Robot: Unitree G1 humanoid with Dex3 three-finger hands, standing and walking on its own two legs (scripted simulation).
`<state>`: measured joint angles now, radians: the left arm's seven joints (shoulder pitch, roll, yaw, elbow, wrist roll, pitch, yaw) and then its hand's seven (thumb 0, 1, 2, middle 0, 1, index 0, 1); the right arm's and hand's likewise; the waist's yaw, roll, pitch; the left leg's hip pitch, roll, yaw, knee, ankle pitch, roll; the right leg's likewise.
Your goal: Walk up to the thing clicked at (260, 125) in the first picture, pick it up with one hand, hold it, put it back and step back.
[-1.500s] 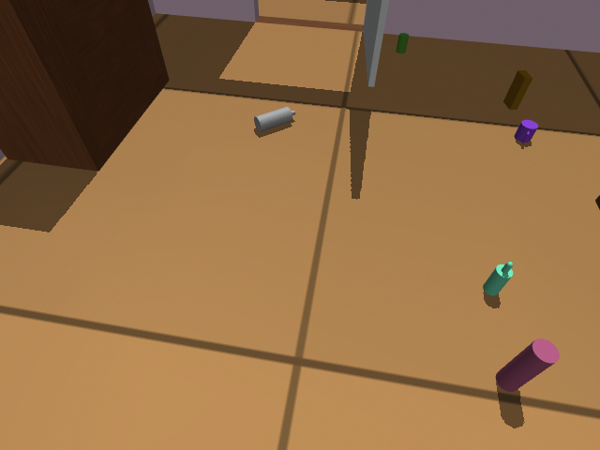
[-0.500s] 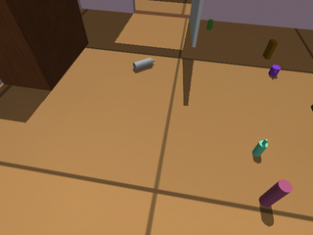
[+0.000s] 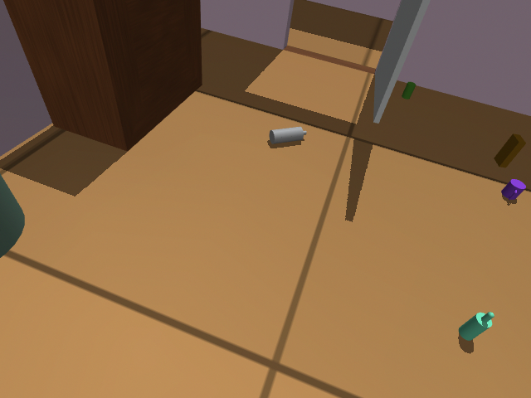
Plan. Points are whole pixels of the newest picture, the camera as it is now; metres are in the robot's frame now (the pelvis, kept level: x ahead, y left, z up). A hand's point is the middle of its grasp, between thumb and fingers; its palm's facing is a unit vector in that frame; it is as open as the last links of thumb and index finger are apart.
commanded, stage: walk up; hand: left
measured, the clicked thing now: (289, 134) +1.76 -0.23 -0.72
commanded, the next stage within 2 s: none
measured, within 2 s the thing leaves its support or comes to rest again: neither
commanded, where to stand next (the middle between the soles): +1.55 -0.69 m, yaw +20 degrees
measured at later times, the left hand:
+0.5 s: hand (170, 278) +0.37 +0.18 -0.12, palm faces +0.13 -0.94 -0.31, open 7.4 cm
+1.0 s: hand (200, 216) +0.57 +0.15 -0.16, palm faces +0.12 -0.95 -0.27, open 7.4 cm
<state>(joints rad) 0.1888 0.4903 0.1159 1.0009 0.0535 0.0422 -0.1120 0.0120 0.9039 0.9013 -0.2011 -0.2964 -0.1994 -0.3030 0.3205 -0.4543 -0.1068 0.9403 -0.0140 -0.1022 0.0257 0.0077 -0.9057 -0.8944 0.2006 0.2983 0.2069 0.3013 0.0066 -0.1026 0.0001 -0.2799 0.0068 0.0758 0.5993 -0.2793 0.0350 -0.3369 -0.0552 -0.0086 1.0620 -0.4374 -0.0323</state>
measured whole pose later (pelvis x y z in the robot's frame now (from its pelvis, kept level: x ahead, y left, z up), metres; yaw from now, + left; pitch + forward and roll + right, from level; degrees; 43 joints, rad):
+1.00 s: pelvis +0.55 -0.14 +0.00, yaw +10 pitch -2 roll +1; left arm 0.26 0.47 0.09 0.85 0.03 0.02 -0.12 0.01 0.90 0.90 -0.20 -0.30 -0.20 -0.30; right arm 0.34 -0.42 -0.03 0.84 0.00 -0.14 -0.02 0.01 -0.90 -0.89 0.20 0.30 0.21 0.30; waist 0.01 -0.13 0.07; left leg -0.29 0.07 0.11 0.61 -0.29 -0.01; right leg -0.54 -0.11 0.04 1.05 -0.37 0.00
